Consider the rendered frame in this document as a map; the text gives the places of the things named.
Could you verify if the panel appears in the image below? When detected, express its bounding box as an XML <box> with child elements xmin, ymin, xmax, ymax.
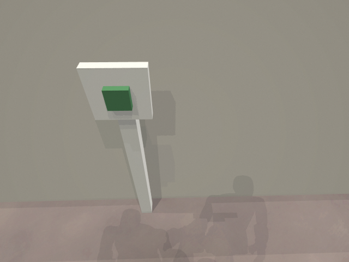
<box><xmin>76</xmin><ymin>62</ymin><xmax>153</xmax><ymax>213</ymax></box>

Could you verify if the button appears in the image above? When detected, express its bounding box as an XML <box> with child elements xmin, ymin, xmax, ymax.
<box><xmin>101</xmin><ymin>86</ymin><xmax>133</xmax><ymax>111</ymax></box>

